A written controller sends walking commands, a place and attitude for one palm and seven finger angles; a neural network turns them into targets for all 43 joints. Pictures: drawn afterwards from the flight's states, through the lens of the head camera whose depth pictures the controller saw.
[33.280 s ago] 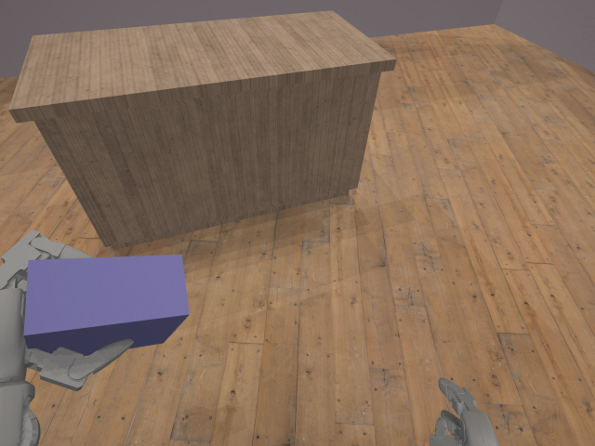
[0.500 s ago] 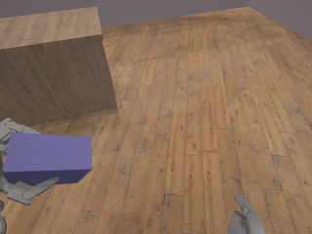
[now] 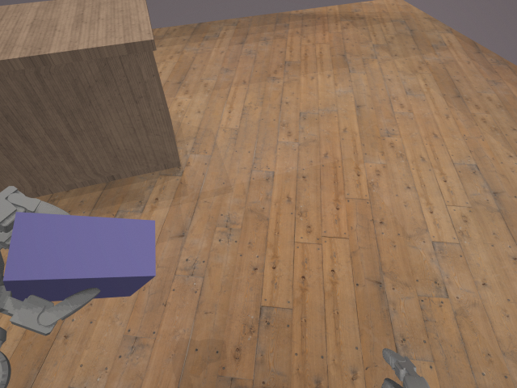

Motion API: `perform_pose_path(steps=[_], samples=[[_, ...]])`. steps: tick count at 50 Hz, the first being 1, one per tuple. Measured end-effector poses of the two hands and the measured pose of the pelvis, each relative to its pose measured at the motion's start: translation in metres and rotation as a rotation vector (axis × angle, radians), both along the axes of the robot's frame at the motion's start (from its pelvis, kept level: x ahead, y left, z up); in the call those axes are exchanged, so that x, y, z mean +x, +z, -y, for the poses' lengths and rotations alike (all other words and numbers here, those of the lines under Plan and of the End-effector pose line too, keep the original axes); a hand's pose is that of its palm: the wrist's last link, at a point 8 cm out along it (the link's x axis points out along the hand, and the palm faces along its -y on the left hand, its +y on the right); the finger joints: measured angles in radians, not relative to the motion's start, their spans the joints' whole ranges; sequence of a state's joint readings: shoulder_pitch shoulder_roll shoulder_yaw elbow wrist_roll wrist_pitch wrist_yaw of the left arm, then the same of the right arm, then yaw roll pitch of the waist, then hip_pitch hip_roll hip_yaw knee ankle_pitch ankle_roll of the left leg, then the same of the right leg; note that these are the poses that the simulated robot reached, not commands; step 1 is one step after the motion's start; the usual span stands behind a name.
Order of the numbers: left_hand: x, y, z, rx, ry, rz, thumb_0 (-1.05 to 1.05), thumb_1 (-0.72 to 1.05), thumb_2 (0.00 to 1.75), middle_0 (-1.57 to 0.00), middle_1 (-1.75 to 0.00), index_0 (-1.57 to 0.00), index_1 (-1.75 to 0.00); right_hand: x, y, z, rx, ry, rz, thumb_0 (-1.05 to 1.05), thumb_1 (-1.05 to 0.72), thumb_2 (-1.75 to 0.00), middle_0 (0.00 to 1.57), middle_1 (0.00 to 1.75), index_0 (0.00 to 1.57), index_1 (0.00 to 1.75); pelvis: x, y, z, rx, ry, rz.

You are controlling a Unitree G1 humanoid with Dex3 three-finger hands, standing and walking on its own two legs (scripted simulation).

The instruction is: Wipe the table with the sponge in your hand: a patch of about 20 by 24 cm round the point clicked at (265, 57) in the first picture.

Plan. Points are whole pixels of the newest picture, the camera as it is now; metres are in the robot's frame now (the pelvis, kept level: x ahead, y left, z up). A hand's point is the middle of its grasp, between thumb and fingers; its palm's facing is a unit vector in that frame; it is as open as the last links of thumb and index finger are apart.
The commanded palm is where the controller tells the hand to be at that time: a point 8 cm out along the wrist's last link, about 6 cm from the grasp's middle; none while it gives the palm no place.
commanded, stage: look again from close up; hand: left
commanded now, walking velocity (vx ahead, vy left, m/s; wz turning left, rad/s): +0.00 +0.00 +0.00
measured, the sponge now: (104, 261) +0.24 +0.20 +0.14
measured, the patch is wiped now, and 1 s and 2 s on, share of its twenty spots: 0.00 0.00 0.00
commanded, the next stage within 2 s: shuffle to correct the standing spot in 0.02 s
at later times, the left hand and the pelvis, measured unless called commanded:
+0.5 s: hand (34, 218) +0.27 +0.28 +0.18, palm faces +0.33 -0.86 -0.39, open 10.7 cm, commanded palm +0.22 +0.31 +0.20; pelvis +0.04 +0.04 +0.01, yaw -3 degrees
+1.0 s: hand (24, 163) +0.35 +0.33 +0.19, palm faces +0.35 -0.83 -0.42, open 10.7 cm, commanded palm +0.29 +0.36 +0.20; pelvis +0.12 +0.09 +0.01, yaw -3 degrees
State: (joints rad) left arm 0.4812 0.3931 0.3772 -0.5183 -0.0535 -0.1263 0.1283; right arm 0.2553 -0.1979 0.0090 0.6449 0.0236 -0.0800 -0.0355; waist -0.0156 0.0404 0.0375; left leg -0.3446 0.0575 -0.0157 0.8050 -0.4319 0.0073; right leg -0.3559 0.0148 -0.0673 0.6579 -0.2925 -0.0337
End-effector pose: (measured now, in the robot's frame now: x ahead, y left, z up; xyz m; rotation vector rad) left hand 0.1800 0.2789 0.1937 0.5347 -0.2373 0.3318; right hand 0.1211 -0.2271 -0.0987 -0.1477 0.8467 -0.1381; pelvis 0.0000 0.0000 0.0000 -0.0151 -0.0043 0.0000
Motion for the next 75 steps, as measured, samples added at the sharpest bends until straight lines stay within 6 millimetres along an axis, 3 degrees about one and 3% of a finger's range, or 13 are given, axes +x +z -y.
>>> perform_pose_path(steps=[3, 9, 15, 19, 27, 33, 38, 42, 49, 55, 60, 67, 75], samples=[[0.005, -0.002, 0.004, -0.017, -0.027, -0.01, -0.01, -0.55, 1.03, -0.69, -1.29, -0.7, -1.28, 0.004, 0.006, 0.01, -0.04, 0.01, -0.021, 0.02, -0.9, -0.9, 0.2, 0.3, 0.2, 0.3, -0.002, 0.004, 0.002, -0.003, 0.003, 0.012], [0.025, 0.023, -0.03, 0.037, -0.024, 0.191, -0.01, -0.55, 1.03, -0.69, -1.29, -0.7, -1.28, 0.018, 0.04, 0.012, -0.095, 0.072, 0.08, 0.02, -0.91, -0.9, 0.2, 0.3, 0.2, 0.3, -0.003, 0.013, -0.002, -0.006, -0.041, 0.035], [0.033, 0.007, -0.014, -0.034, -0.133, 0.145, -0.01, -0.54, 1.03, -0.68, -1.3, -0.69, -1.29, 0.039, 0.066, 0.0, -0.102, 0.054, 0.202, 0.01, -0.91, -0.9, 0.2, 0.3, 0.2, 0.3, 0.011, 0.017, -0.018, 0.014, -0.07, 0.016], [0.04, -0.005, -0.016, -0.012, -0.158, 0.088, -0.01, -0.54, 1.03, -0.68, -1.29, -0.7, -1.29, 0.054, 0.058, -0.012, -0.088, 0.066, 0.202, 0.01, -0.9, -0.9, 0.2, 0.3, 0.2, 0.3, 0.021, 0.011, -0.024, 0.005, -0.057, 0.005], [0.064, -0.001, -0.052, -0.028, -0.096, 0.127, -0.01, -0.55, 1.03, -0.69, -1.29, -0.7, -1.28, 0.077, 0.049, -0.046, -0.065, 0.077, 0.135, 0.02, -0.9, -0.9, 0.2, 0.3, 0.2, 0.3, 0.046, 0.01, -0.048, 0.012, -0.07, 0.009], [0.094, 0.009, -0.05, -0.03, -0.134, 0.088, -0.01, -0.54, 1.03, -0.68, -1.3, -0.69, -1.29, 0.088, 0.05, -0.069, -0.004, 0.037, 0.139, 0.02, -0.9, -0.9, 0.2, 0.3, 0.2, 0.3, 0.07, 0.019, -0.059, 0.0, -0.08, 0.002], [0.114, 0.012, -0.046, 0.036, -0.182, 0.057, -0.01, -0.54, 1.03, -0.68, -1.3, -0.69, -1.29, 0.101, 0.037, -0.071, 0.003, 0.021, 0.125, 0.01, -0.9, -0.9, 0.2, 0.3, 0.2, 0.3, 0.091, 0.011, -0.064, 0.001, -0.067, 0.007], [0.116, 0.013, -0.059, 0.089, -0.163, 0.115, -0.01, -0.54, 1.03, -0.68, -1.29, -0.7, -1.29, 0.118, 0.017, -0.064, -0.029, 0.064, 0.081, 0.01, -0.9, -0.9, 0.2, 0.3, 0.2, 0.3, 0.097, -0.005, -0.068, -0.019, -0.039, 0.021], [0.126, 0.013, -0.085, 0.021, -0.084, 0.132, -0.01, -0.54, 1.03, -0.69, -1.29, -0.7, -1.29, 0.133, 0.032, -0.066, -0.085, 0.053, 0.019, 0.02, -0.91, -0.9, 0.2, 0.3, 0.2, 0.3, 0.113, 0.008, -0.087, 0.022, -0.06, 0.001], [0.155, 0.011, -0.111, 0.047, -0.134, 0.121, -0.01, -0.55, 1.03, -0.69, -1.29, -0.7, -1.29, 0.155, 0.037, -0.09, -0.138, -0.011, 0.123, 0.02, -0.91, -0.9, 0.2, 0.3, 0.2, 0.3, 0.143, 0.001, -0.126, 0.032, -0.067, 0.014], [0.183, 0.011, -0.134, 0.108, -0.107, 0.14, -0.01, -0.55, 1.03, -0.69, -1.29, -0.7, -1.29, 0.175, 0.024, -0.127, -0.045, -0.035, 0.16, 0.01, -0.91, -0.9, 0.19, 0.3, 0.2, 0.3, 0.158, -0.007, -0.135, 0.054, -0.07, 0.024], [0.195, 0.013, -0.149, 0.056, -0.099, 0.123, -0.01, -0.54, 1.03, -0.69, -1.29, -0.7, -1.29, 0.2, 0.009, -0.17, 0.02, 0.053, 0.057, 0.01, -0.9, -0.9, 0.2, 0.3, 0.2, 0.3, 0.188, 0.0, -0.164, 0.016, -0.045, 0.023], [0.24, 0.008, -0.199, 0.09, -0.06, 0.137, -0.01, -0.55, 1.03, -0.69, -1.29, -0.7, -1.28, 0.239, 0.01, -0.199, -0.008, -0.003, 0.105, 0.02, -0.9, -0.9, 0.2, 0.3, 0.2, 0.3, 0.217, -0.007, -0.199, 0.044, -0.09, 0.032]])
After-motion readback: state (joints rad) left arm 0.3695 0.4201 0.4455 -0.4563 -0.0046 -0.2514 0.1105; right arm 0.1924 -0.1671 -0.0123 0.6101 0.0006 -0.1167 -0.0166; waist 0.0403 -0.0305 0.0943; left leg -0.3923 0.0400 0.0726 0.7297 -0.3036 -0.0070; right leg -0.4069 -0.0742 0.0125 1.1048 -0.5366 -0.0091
